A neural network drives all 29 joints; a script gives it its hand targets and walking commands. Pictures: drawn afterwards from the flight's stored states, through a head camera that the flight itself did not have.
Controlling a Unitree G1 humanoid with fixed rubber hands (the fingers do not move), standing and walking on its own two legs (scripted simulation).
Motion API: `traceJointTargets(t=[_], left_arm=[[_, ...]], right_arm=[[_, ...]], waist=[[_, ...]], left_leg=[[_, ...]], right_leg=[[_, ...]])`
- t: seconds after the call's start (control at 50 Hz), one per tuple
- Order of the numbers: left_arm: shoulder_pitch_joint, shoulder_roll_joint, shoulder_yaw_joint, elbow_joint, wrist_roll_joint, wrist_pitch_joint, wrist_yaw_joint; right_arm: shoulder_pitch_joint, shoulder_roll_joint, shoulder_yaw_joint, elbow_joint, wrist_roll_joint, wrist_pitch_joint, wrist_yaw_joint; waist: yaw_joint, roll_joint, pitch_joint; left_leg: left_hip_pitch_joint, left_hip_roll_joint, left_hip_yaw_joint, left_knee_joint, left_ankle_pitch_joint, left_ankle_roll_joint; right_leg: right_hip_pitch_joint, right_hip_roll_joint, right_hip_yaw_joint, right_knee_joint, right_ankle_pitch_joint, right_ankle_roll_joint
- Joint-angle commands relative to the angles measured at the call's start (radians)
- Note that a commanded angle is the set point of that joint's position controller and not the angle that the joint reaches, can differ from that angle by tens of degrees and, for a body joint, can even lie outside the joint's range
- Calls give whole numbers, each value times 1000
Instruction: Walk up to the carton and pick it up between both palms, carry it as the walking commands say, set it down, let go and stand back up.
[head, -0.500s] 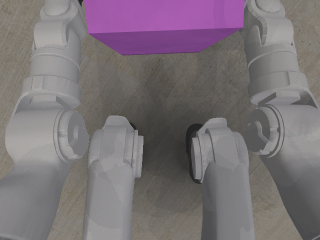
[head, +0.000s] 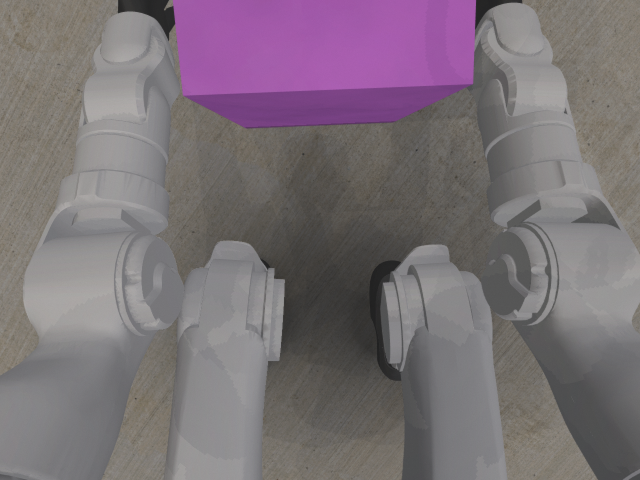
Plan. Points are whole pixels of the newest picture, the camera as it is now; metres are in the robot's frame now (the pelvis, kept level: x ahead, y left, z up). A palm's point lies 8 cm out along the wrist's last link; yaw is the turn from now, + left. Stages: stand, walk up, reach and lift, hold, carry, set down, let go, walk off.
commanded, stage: set down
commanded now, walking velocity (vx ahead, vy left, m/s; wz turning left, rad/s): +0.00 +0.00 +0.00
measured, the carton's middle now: (319, 28) +0.55 +0.02 -0.23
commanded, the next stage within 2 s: let go in 1.88 s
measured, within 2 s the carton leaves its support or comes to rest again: neither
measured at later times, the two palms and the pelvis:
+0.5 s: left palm (125, 27) +0.53 +0.21 -0.18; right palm (500, 19) +0.54 -0.16 -0.18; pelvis -0.01 +0.00 +0.01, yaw +1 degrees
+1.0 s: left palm out of the picture +0.53 +0.24 -0.06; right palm out of the picture +0.55 -0.16 -0.07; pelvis -0.01 +0.00 +0.08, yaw +1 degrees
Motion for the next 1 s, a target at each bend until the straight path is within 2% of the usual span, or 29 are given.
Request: traceJointTargets(t=[0.0,0.08,0.12,0.16,0.2,0.28,0.3,0.32,0.34,0.36,0.38,0.4,0.42,0.46,0.5,0.56,0.62,0.66,0.68,0.7,0.72,0.74,0.76,0.82,0.84,0.86,0.88,0.96,0.98], left_arm=[[-384,-354,-206,-41,-25,-31,-110],[-271,70,-123,-32,-40,-90,13],[-280,177,-126,-44,-72,-105,52],[-306,219,-141,-46,-114,-110,69],[-340,249,-153,-68,-147,-112,78],[-418,282,-201,-151,-219,-109,86],[-441,301,-207,-168,-240,-104,88],[-442,314,-217,-100,-245,-93,88],[-439,314,-222,-143,-253,-97,88],[-423,314,-226,-161,-257,-98,88],[-422,315,-237,-195,-262,-99,90],[-396,321,-232,-170,-262,-98,89],[-376,306,-245,-159,-267,-96,86],[-346,301,-236,-86,-250,-88,78],[-348,311,-225,-89,-241,-88,73],[-368,327,-228,-220,-252,-84,77],[-350,328,-225,-231,-256,-54,82],[-349,329,-219,-237,-255,-33,83],[-352,341,-203,-251,-243,-26,85],[-352,400,-164,-251,-238,-27,78],[-359,399,-160,-232,-238,-23,77],[-347,395,-161,-220,-237,-15,76],[-344,398,-154,-243,-231,-11,74],[-299,365,-175,-322,-239,5,62],[-282,362,-174,-316,-230,11,61],[-297,369,-176,-273,-228,21,59],[-310,361,-175,-271,-228,31,53],[-284,360,-169,-415,-234,46,50],[-306,372,-167,-391,-233,56,52]], right_arm=[[-384,378,219,-35,29,-23,107],[-281,-71,135,-40,54,-68,-20],[-285,-158,126,-40,85,-76,-57],[-312,-180,143,-59,118,-82,-73],[-365,-204,171,-85,152,-83,-80],[-456,-255,228,-157,235,-84,-86],[-476,-278,234,-174,245,-80,-89],[-486,-291,249,-120,262,-66,-85],[-462,-300,236,-148,260,-70,-82],[-448,-297,231,-178,262,-72,-82],[-433,-313,212,-201,263,-76,-83],[-409,-325,209,-186,263,-76,-81],[-385,-328,207,-170,260,-74,-77],[-343,-309,210,-86,248,-65,-61],[-348,-316,197,-80,237,-63,-51],[-363,-327,189,-196,254,-60,-51],[-348,-327,199,-208,260,-33,-49],[-350,-334,186,-225,242,-14,-50],[-361,-345,169,-251,231,-7,-52],[-381,-293,207,-308,245,6,-62],[-383,-306,196,-294,233,11,-65],[-387,-305,194,-297,232,17,-65],[-366,-304,177,-295,220,26,-67],[-288,-292,161,-352,218,43,-76],[-265,-296,151,-337,207,50,-77],[-288,-308,148,-301,202,59,-74],[-283,-311,133,-293,190,67,-72],[-268,-321,92,-453,165,72,-72],[-273,-326,102,-404,167,83,-67]], waist=[[24,-7,-1061],[14,-2,-1129],[16,-6,-1178],[14,-15,-1214],[29,-17,-1274],[30,-4,-1493],[16,-14,-1562],[24,-9,-1501],[3,-6,-1533],[0,-1,-1552],[-23,9,-1581],[-18,17,-1549],[-27,19,-1528],[-21,29,-1417],[-18,25,-1390],[-13,42,-1553],[-4,46,-1577],[-17,32,-1566],[-11,35,-1564],[47,-20,-1573],[30,-32,-1565],[39,-27,-1543],[39,-14,-1550],[10,30,-1716],[6,47,-1718],[-3,45,-1652],[-22,45,-1614],[-47,38,-1807],[-55,34,-1762]], left_leg=[[566,-7,126,-157,336,20],[623,9,130,-169,356,7],[632,19,129,-169,357,8],[642,27,118,-174,348,17],[662,35,115,-168,377,22],[778,45,110,-156,443,33],[806,47,106,-151,445,38],[793,58,110,-154,400,39],[832,58,105,-150,450,39],[839,56,105,-145,477,40],[872,55,97,-146,495,43],[871,55,98,-141,500,44],[878,56,92,-140,508,44],[830,60,89,-141,450,43],[816,61,87,-147,420,42],[908,55,89,-159,476,39],[951,51,98,-181,466,41],[938,48,97,-204,425,45],[926,46,99,-214,411,45],[878,44,118,-219,417,59],[874,47,123,-221,383,59],[857,46,126,-253,348,62],[851,45,124,-270,357,60],[960,29,126,-294,481,55],[991,26,125,-306,492,54],[992,35,122,-328,416,55],[968,36,113,-347,399,57],[1091,16,98,-396,543,51],[1107,23,96,-413,472,52]], right_leg=[[519,14,-116,-168,307,-16],[582,-4,-116,-175,326,-1],[604,-17,-105,-177,326,-2],[625,-27,-100,-179,318,-7],[661,-35,-89,-177,342,-14],[773,-45,-89,-161,398,-26],[819,-48,-93,-155,405,-27],[777,-55,-95,-164,345,-29],[791,-53,-103,-160,399,-32],[805,-51,-100,-159,431,-32],[793,-47,-107,-152,453,-31],[759,-47,-111,-148,445,-29],[741,-50,-116,-148,445,-29],[667,-54,-117,-154,384,-31],[651,-56,-119,-158,349,-31],[739,-48,-122,-167,406,-33],[759,-46,-130,-190,387,-38],[766,-45,-136,-211,355,-39],[768,-43,-135,-220,344,-40],[845,-41,-115,-235,360,-29],[822,-41,-115,-249,313,-33],[828,-43,-114,-276,281,-34],[861,-42,-113,-279,310,-37],[964,-26,-117,-297,451,-39],[944,-23,-122,-309,448,-40],[870,-29,-126,-342,340,-43],[861,-32,-123,-363,334,-50],[996,-11,-136,-397,480,-48],[932,-18,-135,-429,380,-50]])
